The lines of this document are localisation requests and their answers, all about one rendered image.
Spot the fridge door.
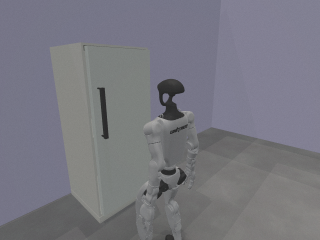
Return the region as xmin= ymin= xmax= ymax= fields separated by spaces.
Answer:
xmin=84 ymin=45 xmax=152 ymax=216

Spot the robot left thigh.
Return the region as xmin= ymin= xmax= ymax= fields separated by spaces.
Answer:
xmin=135 ymin=181 xmax=164 ymax=222

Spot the right robot upper arm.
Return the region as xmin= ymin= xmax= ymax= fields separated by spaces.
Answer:
xmin=181 ymin=111 xmax=199 ymax=151

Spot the left robot hand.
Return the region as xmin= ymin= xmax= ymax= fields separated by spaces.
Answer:
xmin=139 ymin=203 xmax=156 ymax=231

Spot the right robot hand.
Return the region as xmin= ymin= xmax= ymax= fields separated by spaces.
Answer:
xmin=182 ymin=169 xmax=196 ymax=190

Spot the handle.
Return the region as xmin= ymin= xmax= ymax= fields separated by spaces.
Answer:
xmin=97 ymin=87 xmax=109 ymax=139

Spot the left robot upper arm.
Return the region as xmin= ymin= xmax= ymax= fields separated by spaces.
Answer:
xmin=143 ymin=118 xmax=166 ymax=172

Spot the robot right forearm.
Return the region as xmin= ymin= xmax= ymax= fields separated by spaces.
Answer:
xmin=186 ymin=145 xmax=199 ymax=172

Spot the right robot shin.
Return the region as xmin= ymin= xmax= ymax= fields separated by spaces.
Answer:
xmin=166 ymin=201 xmax=182 ymax=240

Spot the robot left forearm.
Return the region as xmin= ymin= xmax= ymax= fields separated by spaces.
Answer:
xmin=144 ymin=160 xmax=162 ymax=207

